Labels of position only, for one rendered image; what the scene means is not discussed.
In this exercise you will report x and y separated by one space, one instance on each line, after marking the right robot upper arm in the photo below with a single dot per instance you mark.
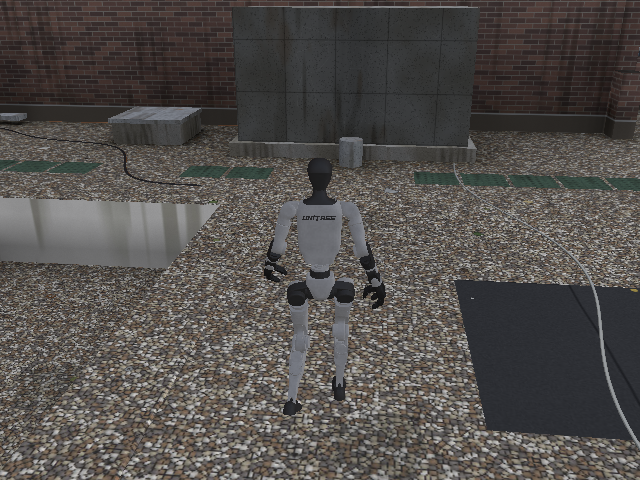
351 211

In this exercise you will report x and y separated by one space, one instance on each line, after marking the left robot foot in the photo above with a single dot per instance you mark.
291 408

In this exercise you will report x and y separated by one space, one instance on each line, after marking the robot left forearm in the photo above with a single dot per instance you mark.
272 258

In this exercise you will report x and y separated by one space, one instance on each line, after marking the left robot upper arm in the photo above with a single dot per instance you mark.
288 211

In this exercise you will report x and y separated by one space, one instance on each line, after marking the robot torso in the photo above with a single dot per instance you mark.
319 238

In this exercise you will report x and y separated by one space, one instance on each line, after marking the robot right forearm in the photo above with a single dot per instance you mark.
370 268

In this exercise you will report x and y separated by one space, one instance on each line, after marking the robot left hand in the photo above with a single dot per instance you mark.
271 277

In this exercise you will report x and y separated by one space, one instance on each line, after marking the robot right hand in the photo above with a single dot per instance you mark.
380 294

